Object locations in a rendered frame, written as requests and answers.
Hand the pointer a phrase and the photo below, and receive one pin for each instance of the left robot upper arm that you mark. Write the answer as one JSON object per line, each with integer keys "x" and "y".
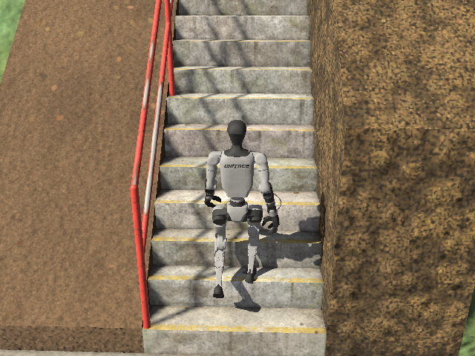
{"x": 211, "y": 169}

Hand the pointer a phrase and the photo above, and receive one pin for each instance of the robot right forearm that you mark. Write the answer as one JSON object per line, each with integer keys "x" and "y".
{"x": 270, "y": 202}

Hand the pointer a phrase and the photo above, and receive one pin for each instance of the right robot hand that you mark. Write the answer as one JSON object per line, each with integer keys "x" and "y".
{"x": 274, "y": 224}

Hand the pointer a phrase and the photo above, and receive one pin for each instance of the robot left forearm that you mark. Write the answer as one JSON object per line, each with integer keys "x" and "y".
{"x": 209, "y": 193}

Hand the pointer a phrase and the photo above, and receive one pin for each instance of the robot foot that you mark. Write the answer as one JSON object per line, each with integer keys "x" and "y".
{"x": 249, "y": 276}
{"x": 218, "y": 292}

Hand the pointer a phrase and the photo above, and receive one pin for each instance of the left robot hand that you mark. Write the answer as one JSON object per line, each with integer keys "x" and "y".
{"x": 209, "y": 204}

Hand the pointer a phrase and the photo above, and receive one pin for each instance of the right robot upper arm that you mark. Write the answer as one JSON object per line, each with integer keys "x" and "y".
{"x": 263, "y": 171}

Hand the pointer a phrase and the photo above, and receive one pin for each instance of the right robot foot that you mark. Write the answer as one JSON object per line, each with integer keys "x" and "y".
{"x": 249, "y": 276}

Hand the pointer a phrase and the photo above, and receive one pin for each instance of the left robot foot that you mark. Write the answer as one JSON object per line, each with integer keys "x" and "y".
{"x": 218, "y": 292}

